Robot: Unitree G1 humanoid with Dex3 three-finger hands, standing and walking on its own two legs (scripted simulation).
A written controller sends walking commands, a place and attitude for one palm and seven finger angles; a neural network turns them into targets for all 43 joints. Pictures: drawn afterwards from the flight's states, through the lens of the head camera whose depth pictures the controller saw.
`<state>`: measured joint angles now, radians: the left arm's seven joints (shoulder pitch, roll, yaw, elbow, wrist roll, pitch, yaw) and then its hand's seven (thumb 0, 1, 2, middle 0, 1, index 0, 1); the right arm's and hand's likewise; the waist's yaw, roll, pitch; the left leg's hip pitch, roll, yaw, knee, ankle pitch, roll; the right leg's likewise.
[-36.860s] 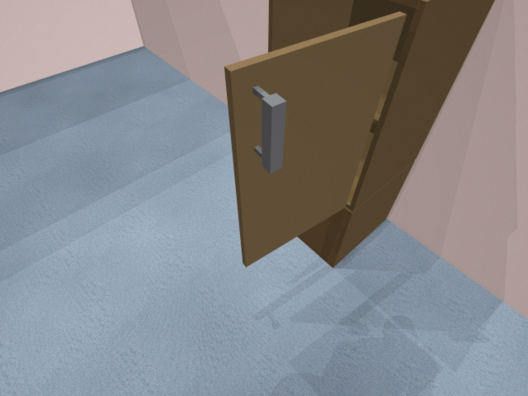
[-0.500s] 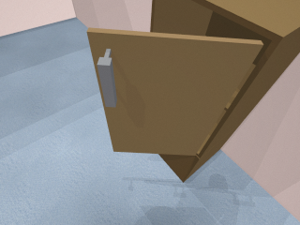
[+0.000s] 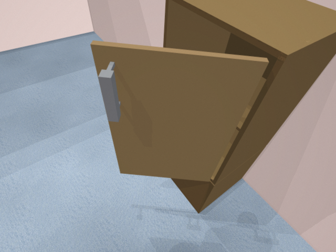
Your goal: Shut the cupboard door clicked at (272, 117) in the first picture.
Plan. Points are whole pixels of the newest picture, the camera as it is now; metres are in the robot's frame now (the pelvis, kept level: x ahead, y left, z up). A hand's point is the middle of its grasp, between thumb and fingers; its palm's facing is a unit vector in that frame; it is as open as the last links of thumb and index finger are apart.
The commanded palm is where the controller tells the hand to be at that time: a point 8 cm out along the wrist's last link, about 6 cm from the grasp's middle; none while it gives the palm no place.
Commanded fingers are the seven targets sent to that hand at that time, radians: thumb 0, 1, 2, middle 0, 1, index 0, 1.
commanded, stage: come to a stop and stand still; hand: left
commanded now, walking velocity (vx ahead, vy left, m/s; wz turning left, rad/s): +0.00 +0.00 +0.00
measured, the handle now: (113, 92) +0.44 +0.19 +0.14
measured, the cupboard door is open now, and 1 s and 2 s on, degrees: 50 50 50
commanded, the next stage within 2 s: look again from close up in 1.04 s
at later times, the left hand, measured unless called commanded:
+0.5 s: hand out of the picture -0.01 +0.23 -0.18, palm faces +0.02 -0.98 -0.21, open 7.4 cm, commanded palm none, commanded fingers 0.00 0.90 0.90 -0.20 -0.30 -0.20 -0.30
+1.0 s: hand out of the picture -0.05 +0.23 -0.19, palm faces +0.04 -0.99 -0.14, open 7.3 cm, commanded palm none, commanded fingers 0.00 0.90 0.90 -0.20 -0.30 -0.20 -0.30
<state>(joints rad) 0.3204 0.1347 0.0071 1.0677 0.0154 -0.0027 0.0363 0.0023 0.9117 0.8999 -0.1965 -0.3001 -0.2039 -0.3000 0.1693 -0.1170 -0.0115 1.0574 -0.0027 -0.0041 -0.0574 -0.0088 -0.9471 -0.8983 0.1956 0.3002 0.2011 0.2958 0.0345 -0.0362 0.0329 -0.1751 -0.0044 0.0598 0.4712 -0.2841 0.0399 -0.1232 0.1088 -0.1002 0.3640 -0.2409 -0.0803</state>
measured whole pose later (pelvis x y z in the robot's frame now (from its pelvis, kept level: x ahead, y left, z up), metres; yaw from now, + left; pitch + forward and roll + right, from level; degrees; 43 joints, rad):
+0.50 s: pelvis -0.03 +0.05 +0.00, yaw +1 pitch -1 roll -1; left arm 0.31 0.17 0.00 1.01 0.02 0.01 0.04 0.00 0.91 0.90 -0.19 -0.30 -0.20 -0.30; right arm 0.40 -0.12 0.02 1.05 -0.02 0.00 -0.02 0.01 -0.91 -0.90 0.20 0.30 0.20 0.30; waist -0.02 0.00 0.00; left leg -0.22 -0.09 0.10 0.46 -0.23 0.13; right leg -0.24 0.01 -0.04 0.50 -0.24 -0.02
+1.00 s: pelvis -0.02 +0.08 +0.00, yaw +1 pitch -2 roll -1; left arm 0.34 0.13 -0.02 1.11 0.02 0.01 0.05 0.00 0.91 0.90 -0.20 -0.30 -0.20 -0.30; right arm 0.27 -0.14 0.01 1.09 -0.01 -0.02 -0.05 0.01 -0.91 -0.90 0.20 0.30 0.20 0.30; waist 0.01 -0.03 0.03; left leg -0.14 -0.13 0.11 0.36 -0.20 0.15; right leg -0.19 -0.02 -0.02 0.46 -0.25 0.02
